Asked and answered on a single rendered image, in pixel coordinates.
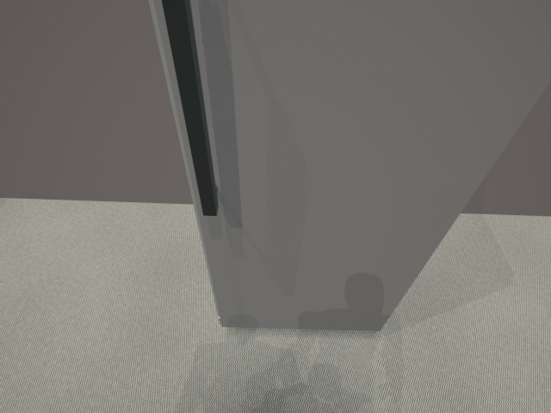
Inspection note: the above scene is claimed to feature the fridge door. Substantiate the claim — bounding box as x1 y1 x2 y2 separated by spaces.
153 0 551 331

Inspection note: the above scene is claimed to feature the handle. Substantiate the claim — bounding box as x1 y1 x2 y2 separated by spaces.
162 0 219 216

